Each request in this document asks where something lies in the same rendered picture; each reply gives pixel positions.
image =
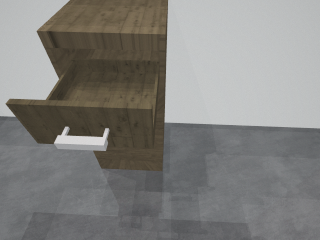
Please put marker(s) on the drawer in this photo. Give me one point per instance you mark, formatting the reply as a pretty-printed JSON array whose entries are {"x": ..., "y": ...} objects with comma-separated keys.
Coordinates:
[{"x": 92, "y": 95}]

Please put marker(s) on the handle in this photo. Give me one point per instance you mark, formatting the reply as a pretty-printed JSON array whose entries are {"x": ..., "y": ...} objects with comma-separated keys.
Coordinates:
[{"x": 90, "y": 143}]

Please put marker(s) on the cabinet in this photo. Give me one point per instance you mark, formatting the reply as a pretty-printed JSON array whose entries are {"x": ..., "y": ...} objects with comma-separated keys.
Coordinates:
[{"x": 114, "y": 30}]

